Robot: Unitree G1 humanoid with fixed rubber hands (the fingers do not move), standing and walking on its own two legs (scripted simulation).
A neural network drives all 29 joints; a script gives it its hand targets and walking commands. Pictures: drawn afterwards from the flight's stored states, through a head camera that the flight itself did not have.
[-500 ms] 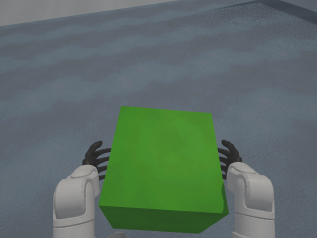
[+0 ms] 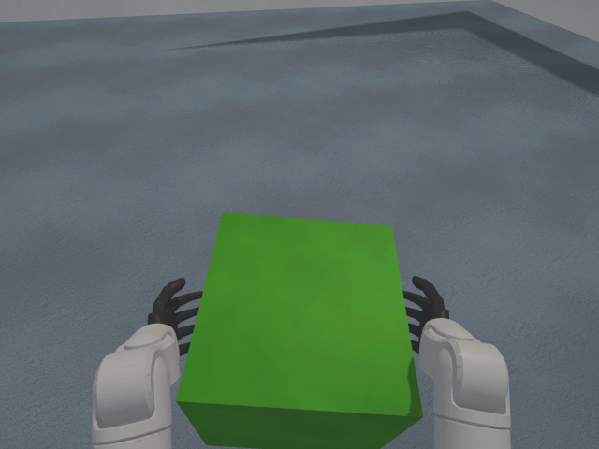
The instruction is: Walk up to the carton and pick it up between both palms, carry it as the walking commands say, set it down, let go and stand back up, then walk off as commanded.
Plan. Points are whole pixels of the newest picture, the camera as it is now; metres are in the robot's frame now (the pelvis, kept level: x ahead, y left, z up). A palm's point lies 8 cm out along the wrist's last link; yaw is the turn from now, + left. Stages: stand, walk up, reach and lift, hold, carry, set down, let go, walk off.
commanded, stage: carry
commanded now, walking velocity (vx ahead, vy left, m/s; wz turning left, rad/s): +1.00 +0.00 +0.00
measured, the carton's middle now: (298, 336) +0.28 +0.00 +0.00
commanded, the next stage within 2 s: none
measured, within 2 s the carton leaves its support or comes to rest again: neither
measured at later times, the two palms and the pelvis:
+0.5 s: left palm (239, 136) +0.65 +0.11 +0.10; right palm (398, 141) +0.68 -0.22 +0.08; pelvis +0.41 -0.07 +0.01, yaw +5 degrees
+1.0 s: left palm (244, 63) +1.07 +0.13 +0.08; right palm (361, 66) +1.06 -0.20 +0.08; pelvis +0.83 -0.03 +0.01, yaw +0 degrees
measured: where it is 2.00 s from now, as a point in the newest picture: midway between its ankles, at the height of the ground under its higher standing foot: (305, 179)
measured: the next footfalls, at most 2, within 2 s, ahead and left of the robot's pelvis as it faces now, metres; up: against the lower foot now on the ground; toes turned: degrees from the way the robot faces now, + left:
right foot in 0.24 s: +0.41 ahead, -0.16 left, +0.00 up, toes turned -7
left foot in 0.74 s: +0.84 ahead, +0.08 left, +0.00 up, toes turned +10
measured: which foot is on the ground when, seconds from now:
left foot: down 0.00-0.30, up 0.32-0.72, down 0.74-1.00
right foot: up 0.00-0.22, down 0.24-0.74, up 0.76-1.00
